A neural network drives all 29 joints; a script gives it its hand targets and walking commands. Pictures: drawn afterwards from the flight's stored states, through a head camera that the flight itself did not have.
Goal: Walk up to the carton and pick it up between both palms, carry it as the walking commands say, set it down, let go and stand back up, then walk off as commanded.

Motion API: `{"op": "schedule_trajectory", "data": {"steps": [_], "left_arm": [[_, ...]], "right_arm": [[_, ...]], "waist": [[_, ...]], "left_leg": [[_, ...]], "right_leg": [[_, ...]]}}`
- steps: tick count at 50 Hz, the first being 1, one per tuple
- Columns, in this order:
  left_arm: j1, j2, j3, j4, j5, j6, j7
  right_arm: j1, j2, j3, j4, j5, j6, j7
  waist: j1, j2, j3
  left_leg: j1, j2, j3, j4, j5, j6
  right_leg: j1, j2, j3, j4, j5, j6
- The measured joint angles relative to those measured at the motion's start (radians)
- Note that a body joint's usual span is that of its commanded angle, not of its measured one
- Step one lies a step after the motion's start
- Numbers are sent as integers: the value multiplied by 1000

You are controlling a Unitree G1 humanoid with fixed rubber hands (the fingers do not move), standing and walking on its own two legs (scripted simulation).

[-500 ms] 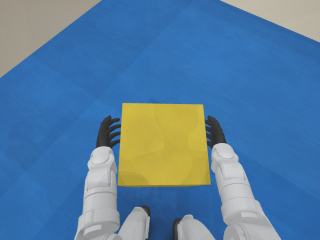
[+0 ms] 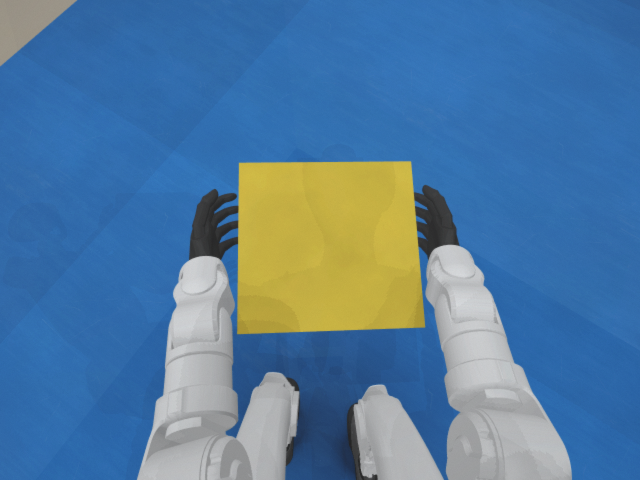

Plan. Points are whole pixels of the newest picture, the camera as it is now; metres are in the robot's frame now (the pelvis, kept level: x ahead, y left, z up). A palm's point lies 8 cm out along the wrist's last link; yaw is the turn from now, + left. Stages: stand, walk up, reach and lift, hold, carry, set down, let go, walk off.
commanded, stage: set down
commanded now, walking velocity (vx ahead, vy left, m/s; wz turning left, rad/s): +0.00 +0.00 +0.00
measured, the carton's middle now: (322, 259) +0.41 +0.02 -0.14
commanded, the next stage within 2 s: none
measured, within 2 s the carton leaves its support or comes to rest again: neither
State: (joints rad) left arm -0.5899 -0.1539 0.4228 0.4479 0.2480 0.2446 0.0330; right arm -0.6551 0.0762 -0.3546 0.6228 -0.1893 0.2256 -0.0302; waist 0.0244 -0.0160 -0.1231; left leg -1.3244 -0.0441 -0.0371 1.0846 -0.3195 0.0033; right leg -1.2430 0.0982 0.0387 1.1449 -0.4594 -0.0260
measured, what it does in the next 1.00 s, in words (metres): lowers itself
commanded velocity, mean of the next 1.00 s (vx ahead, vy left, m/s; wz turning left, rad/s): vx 0.00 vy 0.00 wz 0.00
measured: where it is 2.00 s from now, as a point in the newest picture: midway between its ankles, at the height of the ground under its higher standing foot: (324, 450)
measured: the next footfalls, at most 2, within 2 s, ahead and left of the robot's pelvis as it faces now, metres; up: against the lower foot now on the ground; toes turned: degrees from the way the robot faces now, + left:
none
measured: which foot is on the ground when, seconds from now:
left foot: down 0.00-1.00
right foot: down 0.00-1.00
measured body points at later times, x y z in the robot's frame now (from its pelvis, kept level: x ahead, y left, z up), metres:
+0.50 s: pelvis -0.03 +0.00 -0.08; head +0.21 +0.01 +0.30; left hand +0.43 +0.17 -0.15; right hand +0.45 -0.13 -0.16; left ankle +0.08 +0.11 -0.63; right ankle +0.02 -0.10 -0.63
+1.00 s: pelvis -0.05 +0.01 -0.16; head +0.24 +0.02 +0.19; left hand +0.46 +0.17 -0.24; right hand +0.47 -0.13 -0.24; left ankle +0.08 +0.11 -0.63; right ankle +0.02 -0.10 -0.63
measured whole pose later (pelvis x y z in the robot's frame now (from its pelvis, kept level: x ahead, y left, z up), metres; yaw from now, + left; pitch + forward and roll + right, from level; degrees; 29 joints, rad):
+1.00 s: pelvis -0.05 +0.01 -0.16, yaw -1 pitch +40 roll -2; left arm -1.07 -0.01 0.48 0.63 0.23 0.35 0.07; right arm -1.11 -0.08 -0.37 0.79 -0.13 0.32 -0.08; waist 0.03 -0.01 -0.02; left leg -1.94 -0.05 -0.02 1.68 -0.43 0.01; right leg -1.84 0.12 0.00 1.76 -0.61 0.00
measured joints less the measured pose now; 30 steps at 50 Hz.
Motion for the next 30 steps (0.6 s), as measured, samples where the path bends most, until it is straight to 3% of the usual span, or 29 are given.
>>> {"op": "schedule_trajectory", "data": {"steps": [9,17,22,30], "left_arm": [[-127,38,42,76,10,29,-3],[-204,71,47,86,-18,58,1],[-284,83,72,149,12,72,2],[-320,98,58,133,-11,73,10]], "right_arm": [[-117,-24,-19,62,9,35,-25],[-199,-44,-16,83,20,52,-40],[-261,-64,-44,123,9,73,-41],[-298,-85,-22,108,31,75,-44]], "waist": [[16,-8,6],[9,0,17],[12,4,28],[10,-3,35]], "left_leg": [[-133,7,2,145,-35,-6],[-248,0,-4,252,-51,-10],[-307,-2,-1,315,-66,-7],[-405,1,10,394,-83,-2]], "right_leg": [[-134,14,-10,149,-37,-2],[-245,12,-26,259,-63,-2],[-302,12,-28,323,-81,1],[-400,17,-25,405,-100,9]]}}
